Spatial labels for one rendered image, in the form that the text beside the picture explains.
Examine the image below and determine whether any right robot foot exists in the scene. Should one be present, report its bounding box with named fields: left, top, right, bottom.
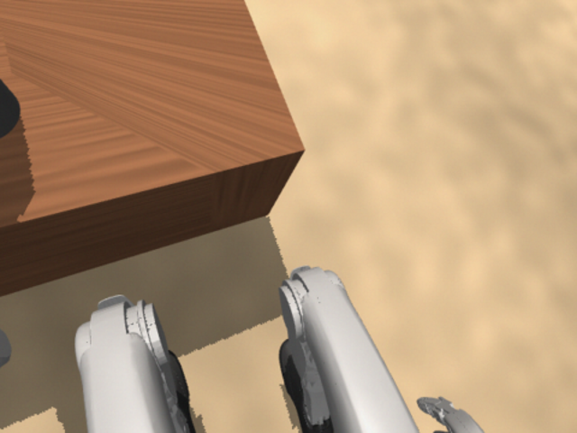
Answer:
left=279, top=339, right=334, bottom=433

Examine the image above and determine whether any right robot hand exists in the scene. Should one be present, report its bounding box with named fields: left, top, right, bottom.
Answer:
left=417, top=397, right=485, bottom=433

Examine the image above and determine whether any left robot foot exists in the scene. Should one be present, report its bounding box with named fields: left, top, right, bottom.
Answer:
left=169, top=350, right=196, bottom=433

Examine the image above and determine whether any can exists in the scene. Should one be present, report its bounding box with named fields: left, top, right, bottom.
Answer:
left=0, top=79, right=21, bottom=138

